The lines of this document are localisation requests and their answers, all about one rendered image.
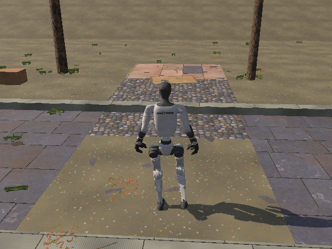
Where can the right robot upper arm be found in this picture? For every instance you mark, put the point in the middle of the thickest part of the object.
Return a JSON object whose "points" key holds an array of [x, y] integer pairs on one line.
{"points": [[184, 117]]}

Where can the left robot upper arm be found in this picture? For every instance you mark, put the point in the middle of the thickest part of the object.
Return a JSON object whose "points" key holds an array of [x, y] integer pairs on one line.
{"points": [[146, 118]]}

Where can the left robot forearm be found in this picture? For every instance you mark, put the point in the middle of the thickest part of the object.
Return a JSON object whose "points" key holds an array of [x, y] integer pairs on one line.
{"points": [[140, 136]]}

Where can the robot right hand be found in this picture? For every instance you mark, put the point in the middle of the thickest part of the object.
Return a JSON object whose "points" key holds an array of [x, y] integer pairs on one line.
{"points": [[196, 147]]}

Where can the robot right foot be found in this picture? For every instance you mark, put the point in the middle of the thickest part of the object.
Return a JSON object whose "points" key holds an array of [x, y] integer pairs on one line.
{"points": [[184, 204]]}

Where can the right robot forearm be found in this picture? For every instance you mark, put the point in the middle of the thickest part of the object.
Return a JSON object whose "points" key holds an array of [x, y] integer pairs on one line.
{"points": [[192, 137]]}

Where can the robot torso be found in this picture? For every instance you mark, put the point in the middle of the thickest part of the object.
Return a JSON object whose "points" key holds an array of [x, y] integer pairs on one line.
{"points": [[165, 118]]}

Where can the robot left hand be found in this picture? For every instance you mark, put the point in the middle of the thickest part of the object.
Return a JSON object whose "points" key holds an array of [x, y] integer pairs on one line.
{"points": [[137, 147]]}

